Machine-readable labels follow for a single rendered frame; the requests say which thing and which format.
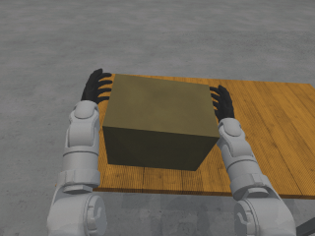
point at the table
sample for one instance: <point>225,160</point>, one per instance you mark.
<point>278,120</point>

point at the robot right hand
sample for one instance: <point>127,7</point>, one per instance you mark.
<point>224,105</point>

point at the right robot upper arm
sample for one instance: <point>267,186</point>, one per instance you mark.
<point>262,217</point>

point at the robot left hand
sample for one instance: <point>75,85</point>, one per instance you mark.
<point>92,90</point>

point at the robot right forearm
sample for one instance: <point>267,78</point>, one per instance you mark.
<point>246,178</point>

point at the left robot upper arm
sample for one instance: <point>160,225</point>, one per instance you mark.
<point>82,215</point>

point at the robot left forearm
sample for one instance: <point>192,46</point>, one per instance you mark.
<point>79,174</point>

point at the carton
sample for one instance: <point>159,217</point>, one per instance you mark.
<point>159,123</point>

